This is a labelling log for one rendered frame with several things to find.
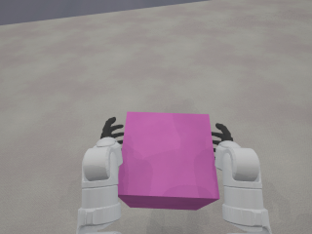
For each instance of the robot left forearm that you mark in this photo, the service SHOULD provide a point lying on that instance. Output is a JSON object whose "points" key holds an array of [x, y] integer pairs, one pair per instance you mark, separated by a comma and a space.
{"points": [[99, 183]]}

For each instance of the robot left hand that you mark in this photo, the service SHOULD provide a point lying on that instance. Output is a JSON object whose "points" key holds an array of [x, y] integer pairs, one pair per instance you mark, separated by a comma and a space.
{"points": [[108, 129]]}

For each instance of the carton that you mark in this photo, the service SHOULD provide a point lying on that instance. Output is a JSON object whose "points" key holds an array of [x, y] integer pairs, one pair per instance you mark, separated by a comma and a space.
{"points": [[168, 161]]}

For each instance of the robot right hand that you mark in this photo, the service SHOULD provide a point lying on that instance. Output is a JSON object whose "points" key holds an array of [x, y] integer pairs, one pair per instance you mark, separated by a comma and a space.
{"points": [[225, 135]]}

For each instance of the robot right forearm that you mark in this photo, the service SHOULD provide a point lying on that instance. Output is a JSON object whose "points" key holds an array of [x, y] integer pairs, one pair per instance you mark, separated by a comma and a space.
{"points": [[241, 177]]}

